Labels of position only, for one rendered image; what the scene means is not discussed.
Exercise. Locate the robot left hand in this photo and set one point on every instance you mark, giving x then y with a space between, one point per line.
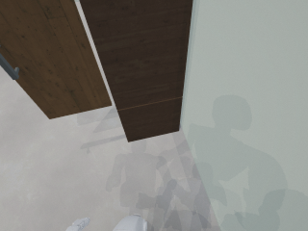
79 224

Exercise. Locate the handle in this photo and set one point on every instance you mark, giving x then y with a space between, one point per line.
7 67

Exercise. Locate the cupboard door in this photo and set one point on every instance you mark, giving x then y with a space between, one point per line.
47 41

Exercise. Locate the left robot thigh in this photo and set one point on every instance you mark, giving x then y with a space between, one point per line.
132 223

